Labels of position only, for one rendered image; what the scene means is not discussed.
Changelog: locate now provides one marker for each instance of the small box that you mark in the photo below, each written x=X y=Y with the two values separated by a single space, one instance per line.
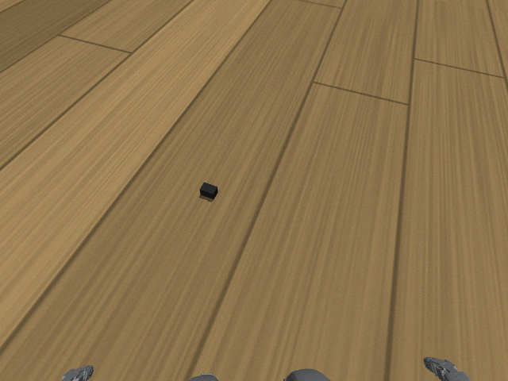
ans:
x=208 y=190

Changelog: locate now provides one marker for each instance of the right robot hand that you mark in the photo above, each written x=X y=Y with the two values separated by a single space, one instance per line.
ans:
x=445 y=370

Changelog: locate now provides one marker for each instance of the left robot hand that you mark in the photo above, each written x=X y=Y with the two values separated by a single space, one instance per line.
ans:
x=80 y=374

